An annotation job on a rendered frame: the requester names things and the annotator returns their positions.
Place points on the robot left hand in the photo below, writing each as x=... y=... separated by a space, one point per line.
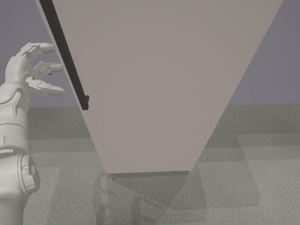
x=19 y=70

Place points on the fridge door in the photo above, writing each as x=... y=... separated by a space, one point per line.
x=159 y=73

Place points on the handle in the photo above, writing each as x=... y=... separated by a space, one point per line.
x=53 y=21

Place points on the robot left upper arm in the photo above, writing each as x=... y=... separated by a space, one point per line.
x=19 y=178

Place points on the left robot forearm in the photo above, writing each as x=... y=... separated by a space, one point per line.
x=14 y=125

